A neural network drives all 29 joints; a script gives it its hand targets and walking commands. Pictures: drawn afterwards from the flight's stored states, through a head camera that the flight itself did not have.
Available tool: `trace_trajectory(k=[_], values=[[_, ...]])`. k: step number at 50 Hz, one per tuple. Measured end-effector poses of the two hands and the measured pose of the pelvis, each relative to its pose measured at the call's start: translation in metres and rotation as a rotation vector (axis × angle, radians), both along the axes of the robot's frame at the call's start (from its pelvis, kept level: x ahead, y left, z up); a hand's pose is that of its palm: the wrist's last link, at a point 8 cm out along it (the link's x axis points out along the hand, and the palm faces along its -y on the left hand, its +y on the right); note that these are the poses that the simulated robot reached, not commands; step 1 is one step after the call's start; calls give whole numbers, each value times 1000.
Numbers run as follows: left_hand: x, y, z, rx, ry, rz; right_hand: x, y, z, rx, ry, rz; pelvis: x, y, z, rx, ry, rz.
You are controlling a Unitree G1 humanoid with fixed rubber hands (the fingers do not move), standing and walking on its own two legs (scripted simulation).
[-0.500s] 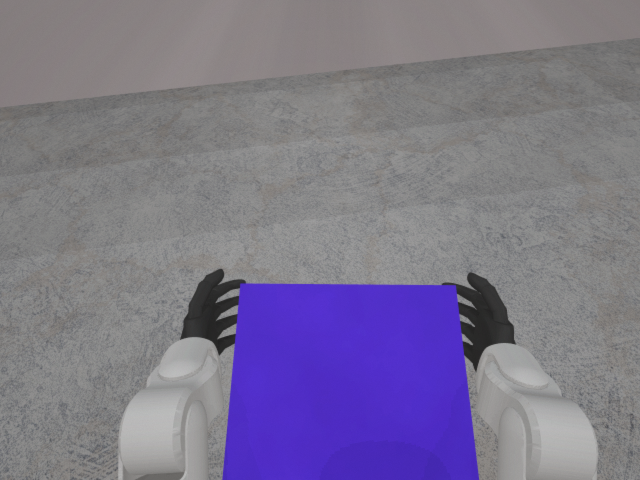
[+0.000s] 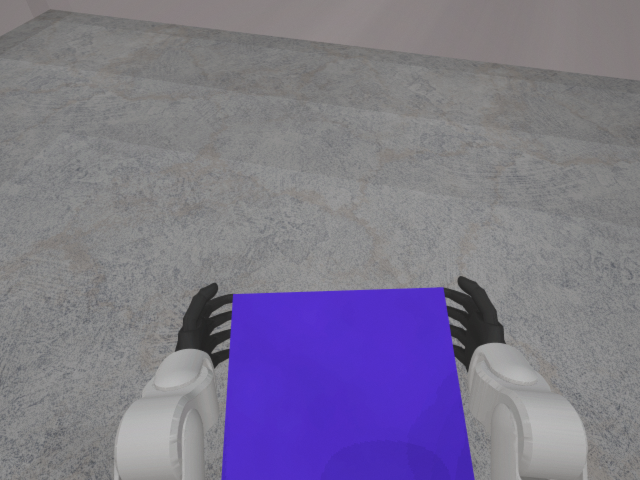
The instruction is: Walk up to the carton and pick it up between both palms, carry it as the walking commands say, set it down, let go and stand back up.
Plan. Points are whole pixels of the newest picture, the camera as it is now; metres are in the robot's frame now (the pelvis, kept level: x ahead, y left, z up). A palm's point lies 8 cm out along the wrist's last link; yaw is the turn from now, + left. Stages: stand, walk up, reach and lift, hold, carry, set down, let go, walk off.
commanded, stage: carry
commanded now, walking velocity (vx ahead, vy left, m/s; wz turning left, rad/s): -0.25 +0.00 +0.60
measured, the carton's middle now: (339, 401) +0.22 +0.00 +0.00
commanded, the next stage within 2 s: none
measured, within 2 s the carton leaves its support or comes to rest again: neither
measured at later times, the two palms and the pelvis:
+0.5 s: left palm out of the picture +0.01 +0.18 +0.13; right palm out of the picture +0.08 -0.11 +0.11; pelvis -0.19 -0.02 +0.02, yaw +14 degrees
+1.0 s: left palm out of the picture -0.27 +0.23 +0.11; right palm out of the picture -0.10 -0.01 +0.11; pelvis -0.38 -0.03 +0.01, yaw +33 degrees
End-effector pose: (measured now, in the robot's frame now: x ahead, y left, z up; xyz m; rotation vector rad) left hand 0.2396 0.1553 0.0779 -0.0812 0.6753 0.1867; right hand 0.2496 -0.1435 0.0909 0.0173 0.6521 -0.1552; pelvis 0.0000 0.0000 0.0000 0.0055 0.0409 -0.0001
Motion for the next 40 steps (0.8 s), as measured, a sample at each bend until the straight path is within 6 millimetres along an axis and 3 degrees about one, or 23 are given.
trace_trajectory(k=[4,8,19,26,33,37,40], values=[[-37,23,9,-9,-16,65,-20,25,9,-4,-15,73,-28,8,7,-23,7,50],[-69,34,22,4,-55,93,-45,36,19,5,-50,101,-55,12,11,-30,17,89],[-172,21,40,93,-63,128,-135,26,9,98,-49,139,-148,-4,10,-16,13,193],[-244,25,52,108,-65,227,-176,36,25,99,-56,230,-197,-16,19,68,-15,260],[-318,48,38,90,-50,336,-219,69,20,78,-48,334,-250,-15,9,64,2,380],[-374,74,17,57,-41,415,-256,104,8,50,-37,419,-289,-5,-4,30,7,448],[-422,85,5,18,9,490,-285,125,0,3,13,489,-316,-6,0,3,-2,494]])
